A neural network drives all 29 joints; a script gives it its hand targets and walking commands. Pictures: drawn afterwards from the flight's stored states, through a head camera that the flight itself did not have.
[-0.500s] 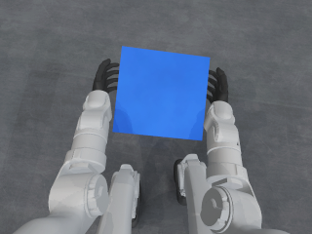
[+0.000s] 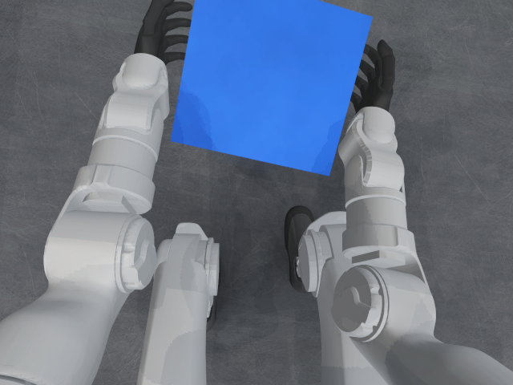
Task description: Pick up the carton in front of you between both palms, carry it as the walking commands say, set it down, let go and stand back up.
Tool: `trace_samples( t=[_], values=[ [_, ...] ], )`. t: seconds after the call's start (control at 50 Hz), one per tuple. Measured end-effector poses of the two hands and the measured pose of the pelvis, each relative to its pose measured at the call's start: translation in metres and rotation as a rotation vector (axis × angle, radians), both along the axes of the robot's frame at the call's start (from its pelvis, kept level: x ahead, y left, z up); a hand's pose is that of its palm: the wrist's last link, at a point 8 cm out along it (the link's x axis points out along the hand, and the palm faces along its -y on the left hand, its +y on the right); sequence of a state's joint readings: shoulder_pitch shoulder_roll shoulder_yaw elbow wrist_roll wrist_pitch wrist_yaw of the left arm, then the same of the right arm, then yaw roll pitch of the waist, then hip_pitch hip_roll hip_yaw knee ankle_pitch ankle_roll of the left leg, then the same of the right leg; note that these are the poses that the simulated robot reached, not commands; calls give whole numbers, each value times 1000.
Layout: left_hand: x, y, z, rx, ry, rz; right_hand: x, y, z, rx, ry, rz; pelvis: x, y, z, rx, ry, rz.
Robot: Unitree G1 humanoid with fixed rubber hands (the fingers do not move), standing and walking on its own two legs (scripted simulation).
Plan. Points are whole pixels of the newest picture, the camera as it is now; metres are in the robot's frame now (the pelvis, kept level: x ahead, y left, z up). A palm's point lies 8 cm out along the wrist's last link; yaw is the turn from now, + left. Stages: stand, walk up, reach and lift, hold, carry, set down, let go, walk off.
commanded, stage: set down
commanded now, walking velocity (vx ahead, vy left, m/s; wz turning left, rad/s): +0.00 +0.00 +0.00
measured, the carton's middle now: (259, 91) +0.51 -0.03 -0.22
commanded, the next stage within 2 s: none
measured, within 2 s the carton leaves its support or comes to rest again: rests again in 0.96 s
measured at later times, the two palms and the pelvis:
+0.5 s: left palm (169, 69) +0.55 +0.11 -0.22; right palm (360, 90) +0.49 -0.18 -0.18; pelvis +0.00 +0.02 -0.04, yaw -3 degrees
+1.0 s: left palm (176, 68) +0.55 +0.10 -0.23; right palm (367, 90) +0.50 -0.20 -0.20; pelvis +0.00 +0.01 -0.06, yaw -2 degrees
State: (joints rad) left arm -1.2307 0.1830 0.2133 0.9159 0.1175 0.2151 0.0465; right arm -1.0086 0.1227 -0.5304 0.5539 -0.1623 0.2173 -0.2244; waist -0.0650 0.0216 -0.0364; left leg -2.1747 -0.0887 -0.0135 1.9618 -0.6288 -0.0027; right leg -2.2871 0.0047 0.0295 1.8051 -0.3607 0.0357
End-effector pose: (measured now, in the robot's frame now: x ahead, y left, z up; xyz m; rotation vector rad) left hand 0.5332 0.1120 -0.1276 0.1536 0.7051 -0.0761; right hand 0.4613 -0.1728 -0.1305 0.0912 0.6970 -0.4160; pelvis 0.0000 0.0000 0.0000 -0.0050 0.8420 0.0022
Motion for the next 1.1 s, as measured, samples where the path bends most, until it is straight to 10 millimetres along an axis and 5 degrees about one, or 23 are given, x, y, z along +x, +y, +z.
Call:
trace_samples(
  t=[0.34,0.66,1.1],
  values=[
    [14,-3,-89,0,64,-88,36,-8,-44,-38,45,32,3,12,-39,-47,-14,5],
    [13,3,-96,2,81,-93,31,-5,-51,-16,61,62,-2,19,-51,-60,-20,29],
    [19,-13,-107,-64,63,-135,42,-30,-78,-36,112,100,-1,10,-63,-45,-64,-1]
  ],
)
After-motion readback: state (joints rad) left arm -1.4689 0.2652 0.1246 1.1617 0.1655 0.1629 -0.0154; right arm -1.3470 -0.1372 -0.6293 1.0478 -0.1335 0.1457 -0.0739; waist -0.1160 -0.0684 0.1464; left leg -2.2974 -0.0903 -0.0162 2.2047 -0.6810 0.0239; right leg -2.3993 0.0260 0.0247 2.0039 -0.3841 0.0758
